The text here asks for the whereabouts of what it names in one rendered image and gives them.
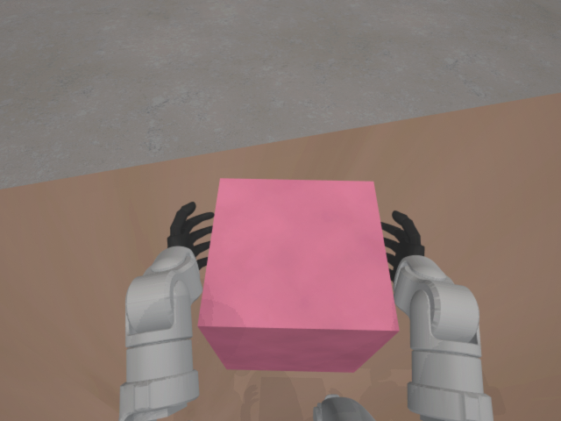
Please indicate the right robot thigh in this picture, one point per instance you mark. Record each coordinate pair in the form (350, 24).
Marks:
(341, 409)

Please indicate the left robot hand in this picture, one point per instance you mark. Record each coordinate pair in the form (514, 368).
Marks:
(180, 231)

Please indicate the right robot hand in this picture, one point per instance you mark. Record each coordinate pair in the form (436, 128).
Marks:
(410, 241)

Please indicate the robot right forearm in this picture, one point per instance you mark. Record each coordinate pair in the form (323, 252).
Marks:
(447, 383)

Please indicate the robot left forearm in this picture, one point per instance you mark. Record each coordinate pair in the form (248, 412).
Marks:
(160, 379)

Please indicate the carton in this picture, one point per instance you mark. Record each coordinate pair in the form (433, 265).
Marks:
(297, 276)

